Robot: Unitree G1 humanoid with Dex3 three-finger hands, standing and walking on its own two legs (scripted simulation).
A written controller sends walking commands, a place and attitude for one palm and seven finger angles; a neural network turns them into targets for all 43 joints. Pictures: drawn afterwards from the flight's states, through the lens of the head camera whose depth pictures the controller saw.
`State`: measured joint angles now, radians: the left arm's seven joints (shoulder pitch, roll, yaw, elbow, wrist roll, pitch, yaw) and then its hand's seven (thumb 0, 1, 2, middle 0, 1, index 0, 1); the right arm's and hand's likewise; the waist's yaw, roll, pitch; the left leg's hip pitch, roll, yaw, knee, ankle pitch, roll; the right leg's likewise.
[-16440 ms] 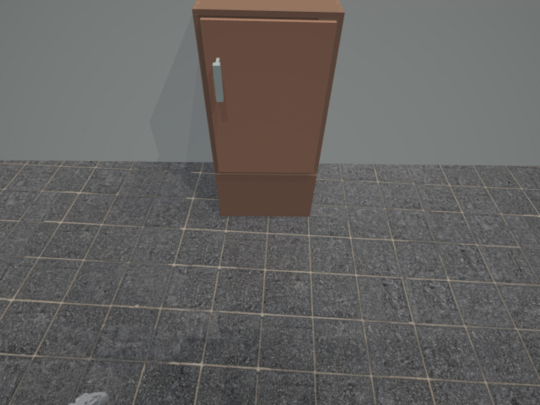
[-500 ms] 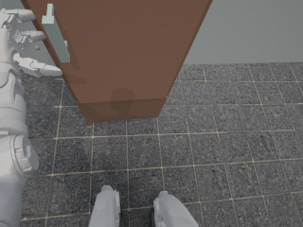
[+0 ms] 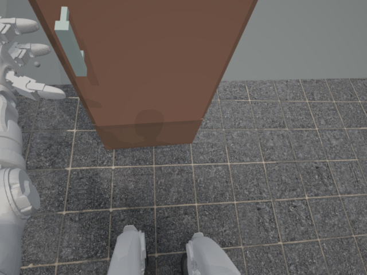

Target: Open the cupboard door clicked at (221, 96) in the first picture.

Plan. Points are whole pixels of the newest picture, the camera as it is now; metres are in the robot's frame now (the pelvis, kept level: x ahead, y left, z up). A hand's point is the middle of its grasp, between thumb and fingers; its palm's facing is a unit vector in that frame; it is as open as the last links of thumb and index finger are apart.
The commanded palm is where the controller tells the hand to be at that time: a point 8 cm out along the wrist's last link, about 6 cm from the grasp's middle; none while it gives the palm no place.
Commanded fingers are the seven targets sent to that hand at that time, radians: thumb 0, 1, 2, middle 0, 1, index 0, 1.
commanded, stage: move the hooked fingers beside the handle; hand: left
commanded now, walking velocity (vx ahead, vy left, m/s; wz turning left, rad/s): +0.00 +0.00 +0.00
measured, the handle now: (73, 43) +0.57 +0.20 +0.07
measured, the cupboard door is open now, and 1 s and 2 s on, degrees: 0 0 0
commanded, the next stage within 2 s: slide the fingers in behind the handle in 0.62 s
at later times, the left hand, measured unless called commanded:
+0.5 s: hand (32, 63) +0.52 +0.26 +0.07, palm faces +0.07 -1.00 -0.02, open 14.0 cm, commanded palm +0.51 +0.28 +0.07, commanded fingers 0.00 -0.50 0.30 -0.30 -1.20 -0.30 -1.20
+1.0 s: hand (53, 65) +0.51 +0.22 +0.07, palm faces +0.06 -1.00 -0.01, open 14.0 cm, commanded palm +0.50 +0.25 +0.07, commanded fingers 0.00 -0.50 0.30 -0.30 -1.20 -0.30 -1.20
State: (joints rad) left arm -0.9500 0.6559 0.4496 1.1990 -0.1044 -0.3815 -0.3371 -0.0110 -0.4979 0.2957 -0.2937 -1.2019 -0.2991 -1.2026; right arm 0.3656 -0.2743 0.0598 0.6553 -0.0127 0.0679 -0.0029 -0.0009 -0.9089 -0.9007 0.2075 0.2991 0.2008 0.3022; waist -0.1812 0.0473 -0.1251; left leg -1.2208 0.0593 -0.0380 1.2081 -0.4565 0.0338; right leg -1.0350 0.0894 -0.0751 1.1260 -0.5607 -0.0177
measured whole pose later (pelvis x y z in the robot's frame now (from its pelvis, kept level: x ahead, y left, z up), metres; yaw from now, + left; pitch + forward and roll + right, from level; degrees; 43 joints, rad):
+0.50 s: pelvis -0.01 +0.00 +0.00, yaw -1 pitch +27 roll -7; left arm -0.97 0.71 0.48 1.21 -0.10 -0.36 -0.35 -0.01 -0.50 0.30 -0.29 -1.20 -0.30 -1.20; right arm 0.39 -0.27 0.07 0.66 -0.01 0.06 -0.01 0.00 -0.91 -0.90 0.21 0.30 0.20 0.30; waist -0.20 0.05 -0.12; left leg -1.25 0.07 -0.04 1.23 -0.46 0.04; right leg -1.07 0.10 -0.07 1.14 -0.56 -0.02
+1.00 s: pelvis +0.00 +0.00 +0.00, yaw +0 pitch +26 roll -6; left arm -0.95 0.58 0.41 1.20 -0.08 -0.40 -0.26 -0.01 -0.50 0.30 -0.30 -1.20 -0.30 -1.20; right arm 0.36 -0.27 0.06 0.65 -0.03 0.06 0.01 0.00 -0.91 -0.90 0.21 0.30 0.20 0.30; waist -0.19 0.05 -0.13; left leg -1.20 0.05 -0.03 1.20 -0.45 0.03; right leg -1.02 0.08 -0.07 1.12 -0.55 -0.02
